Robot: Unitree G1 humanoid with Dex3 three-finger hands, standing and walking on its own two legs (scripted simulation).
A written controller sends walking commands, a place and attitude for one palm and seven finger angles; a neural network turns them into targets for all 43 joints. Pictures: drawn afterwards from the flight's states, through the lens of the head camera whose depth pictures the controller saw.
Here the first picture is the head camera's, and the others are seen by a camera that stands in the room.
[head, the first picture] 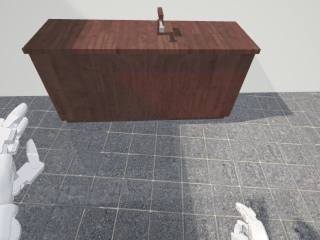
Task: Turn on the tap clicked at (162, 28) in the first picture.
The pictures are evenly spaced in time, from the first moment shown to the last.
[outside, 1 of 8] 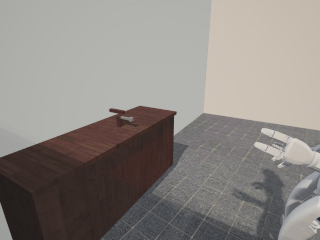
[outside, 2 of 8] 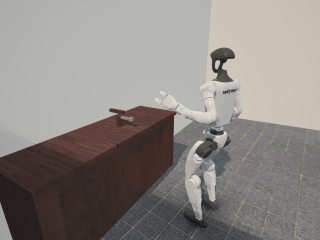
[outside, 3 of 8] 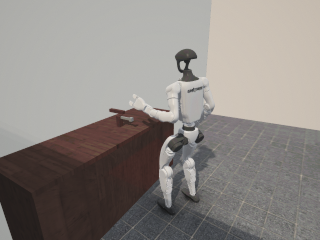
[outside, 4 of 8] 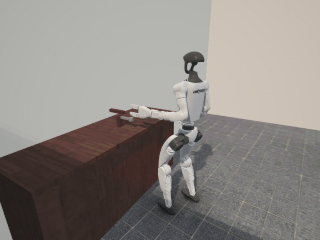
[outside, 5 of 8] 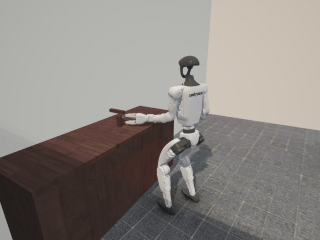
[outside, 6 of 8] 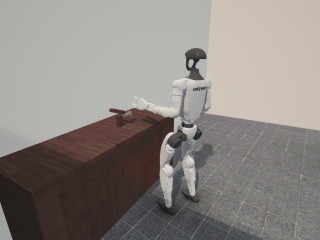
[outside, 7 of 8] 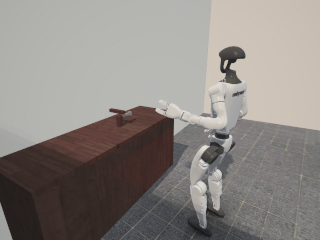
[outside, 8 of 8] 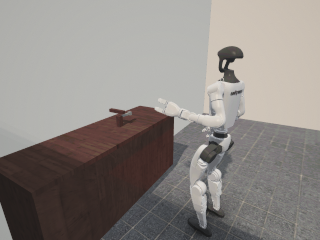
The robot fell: no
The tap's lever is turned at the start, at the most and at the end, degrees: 0 86 86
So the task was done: yes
